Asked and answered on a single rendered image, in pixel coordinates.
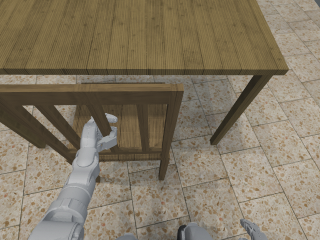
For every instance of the left robot forearm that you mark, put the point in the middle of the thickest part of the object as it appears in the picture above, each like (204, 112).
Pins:
(73, 200)

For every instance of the chair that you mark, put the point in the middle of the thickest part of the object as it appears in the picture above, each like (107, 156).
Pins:
(146, 112)

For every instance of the robot right hand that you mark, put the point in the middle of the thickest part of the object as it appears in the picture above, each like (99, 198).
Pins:
(252, 229)

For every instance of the robot left upper arm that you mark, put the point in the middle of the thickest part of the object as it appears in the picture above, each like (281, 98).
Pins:
(58, 230)

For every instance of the robot left hand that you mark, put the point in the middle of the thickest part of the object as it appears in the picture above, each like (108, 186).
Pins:
(92, 137)

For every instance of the right robot shin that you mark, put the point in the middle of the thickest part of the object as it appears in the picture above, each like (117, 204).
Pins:
(191, 224)

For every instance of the table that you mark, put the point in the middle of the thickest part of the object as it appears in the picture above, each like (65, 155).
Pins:
(139, 37)

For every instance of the right robot thigh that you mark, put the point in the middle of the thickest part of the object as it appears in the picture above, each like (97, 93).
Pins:
(194, 233)

